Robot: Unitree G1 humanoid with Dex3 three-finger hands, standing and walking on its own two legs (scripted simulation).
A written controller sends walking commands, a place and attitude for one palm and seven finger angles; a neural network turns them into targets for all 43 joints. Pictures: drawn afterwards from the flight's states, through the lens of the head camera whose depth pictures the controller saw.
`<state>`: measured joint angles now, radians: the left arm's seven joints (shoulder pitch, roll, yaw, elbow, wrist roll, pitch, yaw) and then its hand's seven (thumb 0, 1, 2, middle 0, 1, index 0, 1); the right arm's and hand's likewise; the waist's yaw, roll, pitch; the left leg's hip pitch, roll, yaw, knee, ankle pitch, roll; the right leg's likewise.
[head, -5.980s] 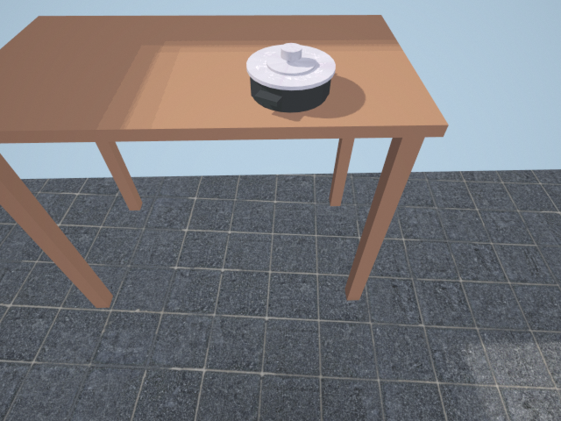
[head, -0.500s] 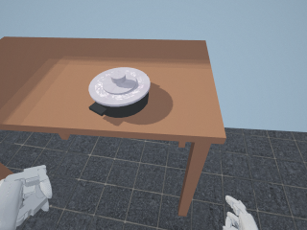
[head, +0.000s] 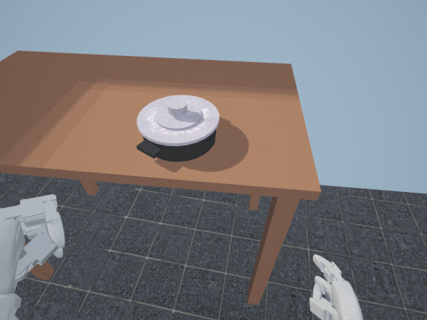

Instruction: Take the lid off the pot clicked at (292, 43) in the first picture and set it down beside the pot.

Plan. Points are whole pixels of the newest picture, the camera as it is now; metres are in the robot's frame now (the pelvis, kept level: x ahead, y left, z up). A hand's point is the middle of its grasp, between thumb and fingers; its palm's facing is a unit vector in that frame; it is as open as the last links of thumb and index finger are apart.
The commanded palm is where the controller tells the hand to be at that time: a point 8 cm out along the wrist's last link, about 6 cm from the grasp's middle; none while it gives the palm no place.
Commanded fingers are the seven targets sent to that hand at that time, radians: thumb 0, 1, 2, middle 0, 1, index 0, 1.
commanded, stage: raise the hand higher, near the body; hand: left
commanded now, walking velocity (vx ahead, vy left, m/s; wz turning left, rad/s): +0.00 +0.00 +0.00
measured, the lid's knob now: (177, 107) +0.50 +0.16 +0.15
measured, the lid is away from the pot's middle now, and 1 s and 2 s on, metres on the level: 0.00 0.00 0.00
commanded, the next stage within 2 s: reach forward and open the fingers in 0.22 s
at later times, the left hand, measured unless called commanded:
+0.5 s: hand (51, 220) +0.17 +0.23 +0.20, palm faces +0.43 -0.40 -0.81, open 3.0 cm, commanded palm +0.13 +0.26 +0.24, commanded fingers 0.00 0.66 1.11 -1.25 -1.15 -1.25 -1.15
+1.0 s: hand (56, 204) +0.20 +0.25 +0.19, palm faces -0.04 -0.07 -1.00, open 5.5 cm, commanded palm +0.17 +0.24 +0.26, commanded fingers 0.00 -0.19 1.63 -1.00 -0.26 -1.00 -0.26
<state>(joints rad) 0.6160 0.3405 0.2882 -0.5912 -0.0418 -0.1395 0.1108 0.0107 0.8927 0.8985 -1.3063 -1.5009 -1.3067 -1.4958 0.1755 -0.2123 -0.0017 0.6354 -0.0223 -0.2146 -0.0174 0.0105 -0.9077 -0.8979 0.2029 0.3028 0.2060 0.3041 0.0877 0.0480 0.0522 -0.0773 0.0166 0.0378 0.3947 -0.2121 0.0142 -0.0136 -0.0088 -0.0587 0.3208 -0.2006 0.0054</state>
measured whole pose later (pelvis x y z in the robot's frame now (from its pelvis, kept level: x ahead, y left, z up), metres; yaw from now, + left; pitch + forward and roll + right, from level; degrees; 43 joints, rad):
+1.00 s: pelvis -0.05 -0.02 +0.00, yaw +1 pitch -6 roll +0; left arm -0.06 0.72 0.07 -0.25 0.68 0.19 -0.39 0.00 0.13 1.43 -1.12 -0.60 -1.12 -0.59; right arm 0.03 -0.29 0.05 0.63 0.04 0.02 -0.02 0.01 -0.91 -0.90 0.20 0.30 0.20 0.30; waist 0.12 0.14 0.03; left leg -0.15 0.02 0.01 0.37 -0.12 0.00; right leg -0.13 -0.01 -0.08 0.39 -0.17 -0.02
